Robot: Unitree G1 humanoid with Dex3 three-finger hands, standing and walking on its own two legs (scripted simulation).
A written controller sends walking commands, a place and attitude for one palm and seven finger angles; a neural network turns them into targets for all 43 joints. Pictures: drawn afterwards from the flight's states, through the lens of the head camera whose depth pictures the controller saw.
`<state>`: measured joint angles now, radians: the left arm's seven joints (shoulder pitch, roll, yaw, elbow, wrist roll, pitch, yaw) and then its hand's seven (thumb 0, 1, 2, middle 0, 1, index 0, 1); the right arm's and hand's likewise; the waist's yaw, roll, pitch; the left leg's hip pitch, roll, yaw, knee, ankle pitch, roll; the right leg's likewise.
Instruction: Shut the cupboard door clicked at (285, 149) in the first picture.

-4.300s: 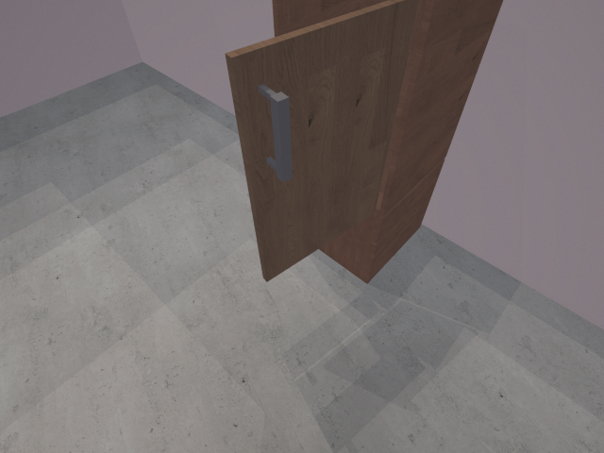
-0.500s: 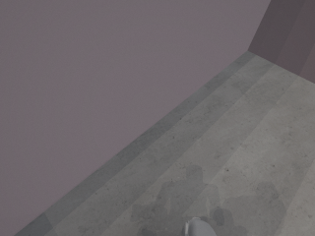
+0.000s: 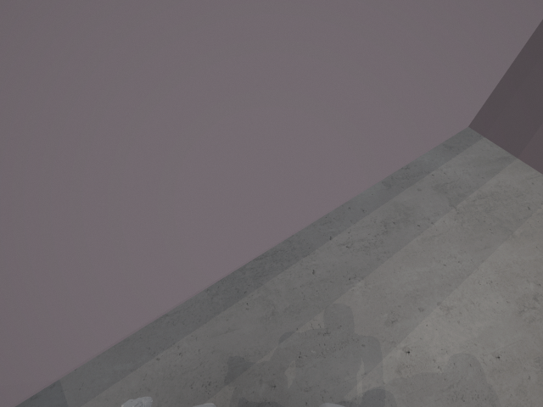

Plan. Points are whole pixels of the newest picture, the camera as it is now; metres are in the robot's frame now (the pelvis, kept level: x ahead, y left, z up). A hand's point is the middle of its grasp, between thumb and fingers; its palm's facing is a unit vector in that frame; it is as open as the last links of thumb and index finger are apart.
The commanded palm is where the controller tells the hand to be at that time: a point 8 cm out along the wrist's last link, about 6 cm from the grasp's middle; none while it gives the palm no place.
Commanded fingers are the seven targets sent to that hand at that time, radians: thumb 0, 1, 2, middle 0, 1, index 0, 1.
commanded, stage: turn to face it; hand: left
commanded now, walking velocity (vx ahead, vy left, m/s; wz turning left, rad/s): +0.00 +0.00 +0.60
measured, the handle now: out of the picture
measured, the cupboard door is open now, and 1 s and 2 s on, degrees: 81 81 81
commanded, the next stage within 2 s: none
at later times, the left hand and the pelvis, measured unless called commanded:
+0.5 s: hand out of the picture +0.05 +0.13 -0.13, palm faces +0.30 -0.91 -0.29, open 7.4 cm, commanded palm none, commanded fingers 0.00 0.90 0.90 -0.20 -0.30 -0.20 -0.30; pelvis +0.03 -0.08 +0.02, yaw +18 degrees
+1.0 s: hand out of the picture -0.04 +0.14 -0.14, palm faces +0.62 -0.73 -0.27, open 7.4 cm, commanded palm none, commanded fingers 0.00 0.90 0.90 -0.20 -0.30 -0.20 -0.30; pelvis +0.02 -0.08 +0.02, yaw +37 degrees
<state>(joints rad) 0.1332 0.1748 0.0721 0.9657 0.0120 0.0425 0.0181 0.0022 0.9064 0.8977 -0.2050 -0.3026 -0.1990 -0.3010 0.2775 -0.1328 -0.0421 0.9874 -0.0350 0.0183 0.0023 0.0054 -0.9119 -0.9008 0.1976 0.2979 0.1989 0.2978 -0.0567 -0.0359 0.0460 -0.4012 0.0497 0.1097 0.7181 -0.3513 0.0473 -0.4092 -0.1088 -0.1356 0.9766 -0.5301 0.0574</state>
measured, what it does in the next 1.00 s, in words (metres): steps on the spot, turning left: right foot, then left foot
